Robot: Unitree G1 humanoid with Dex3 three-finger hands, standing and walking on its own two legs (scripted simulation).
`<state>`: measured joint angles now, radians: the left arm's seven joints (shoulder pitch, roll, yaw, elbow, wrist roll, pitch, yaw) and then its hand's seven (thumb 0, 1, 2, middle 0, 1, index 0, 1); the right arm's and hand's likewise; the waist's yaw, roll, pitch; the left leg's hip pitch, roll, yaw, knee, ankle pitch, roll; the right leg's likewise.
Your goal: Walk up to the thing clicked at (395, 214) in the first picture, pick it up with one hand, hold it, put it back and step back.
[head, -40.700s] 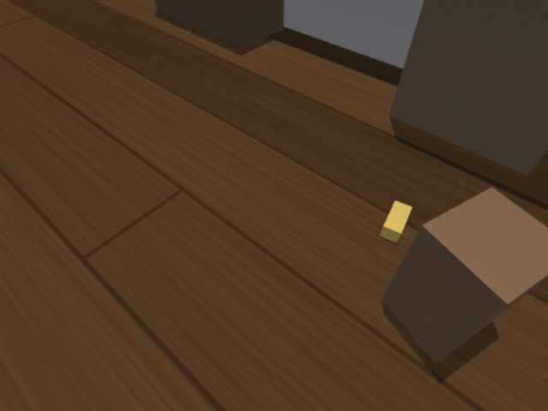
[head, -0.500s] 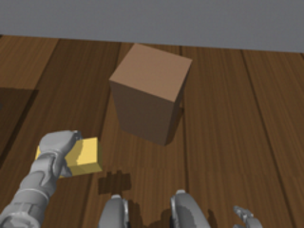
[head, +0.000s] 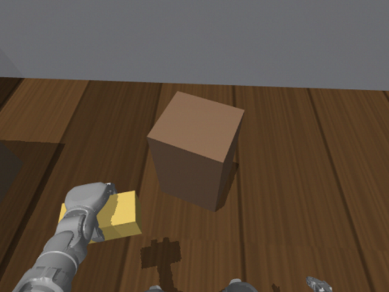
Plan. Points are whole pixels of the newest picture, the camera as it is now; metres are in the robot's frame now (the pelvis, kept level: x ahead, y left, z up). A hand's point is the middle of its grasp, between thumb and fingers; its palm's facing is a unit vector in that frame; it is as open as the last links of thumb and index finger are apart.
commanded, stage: hold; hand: left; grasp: from above
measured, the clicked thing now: (102, 218) +0.32 +0.22 -0.12
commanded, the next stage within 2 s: crouch in 2.00 s
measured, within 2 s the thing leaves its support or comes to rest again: neither
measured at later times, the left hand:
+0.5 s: hand (90, 201) +0.33 +0.22 -0.03, palm faces -0.46 -0.05 -0.89, open 10.8 cm
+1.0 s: hand (89, 211) +0.30 +0.21 -0.01, palm faces -0.46 -0.05 -0.89, open 10.8 cm
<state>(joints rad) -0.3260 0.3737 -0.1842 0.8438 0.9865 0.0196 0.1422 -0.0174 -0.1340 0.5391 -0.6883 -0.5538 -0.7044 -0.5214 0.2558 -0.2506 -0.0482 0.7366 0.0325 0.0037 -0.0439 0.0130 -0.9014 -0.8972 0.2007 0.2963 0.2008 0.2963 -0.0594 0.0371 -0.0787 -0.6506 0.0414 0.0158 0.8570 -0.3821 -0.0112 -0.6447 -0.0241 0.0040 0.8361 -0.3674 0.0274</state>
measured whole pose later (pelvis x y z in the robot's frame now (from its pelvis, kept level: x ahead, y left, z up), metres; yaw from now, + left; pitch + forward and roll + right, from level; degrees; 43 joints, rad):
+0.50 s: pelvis +0.03 +0.00 +0.03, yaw -1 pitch +6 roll +0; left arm -0.30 0.37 -0.21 0.79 1.00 0.02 0.06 -0.02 -0.13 0.54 -0.69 -0.55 -0.71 -0.52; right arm 0.24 -0.26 -0.06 0.71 0.04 0.04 -0.03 0.01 -0.90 -0.89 0.20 0.30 0.20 0.30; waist -0.03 0.04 -0.06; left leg -0.41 0.03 0.04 0.65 -0.33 -0.01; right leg -0.42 -0.03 0.02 0.64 -0.32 0.03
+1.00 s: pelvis +0.01 +0.00 +0.03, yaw -1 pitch +2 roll +0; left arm -0.25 0.37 -0.22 0.70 0.99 0.01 0.00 -0.02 -0.13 0.53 -0.69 -0.55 -0.70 -0.53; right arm 0.20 -0.26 -0.04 0.69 0.05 0.07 -0.04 0.01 -0.91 -0.90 0.20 0.30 0.20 0.30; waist -0.01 0.05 -0.02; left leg -0.32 0.03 0.04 0.55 -0.26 -0.01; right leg -0.33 -0.03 0.02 0.56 -0.26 0.03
